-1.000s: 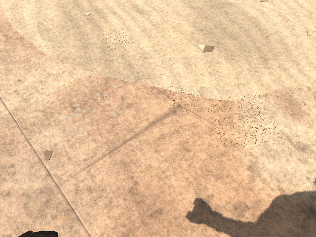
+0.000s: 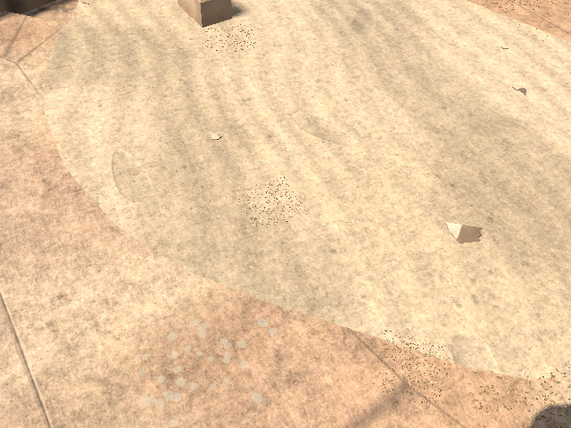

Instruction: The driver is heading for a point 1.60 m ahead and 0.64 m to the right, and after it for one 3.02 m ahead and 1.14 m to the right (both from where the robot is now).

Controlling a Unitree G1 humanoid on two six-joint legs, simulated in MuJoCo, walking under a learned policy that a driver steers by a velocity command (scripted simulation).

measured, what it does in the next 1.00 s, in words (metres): walks ahead, turning right: right foot, then left foot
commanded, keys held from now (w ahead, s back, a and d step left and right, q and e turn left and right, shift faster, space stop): w+e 0.60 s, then e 0.40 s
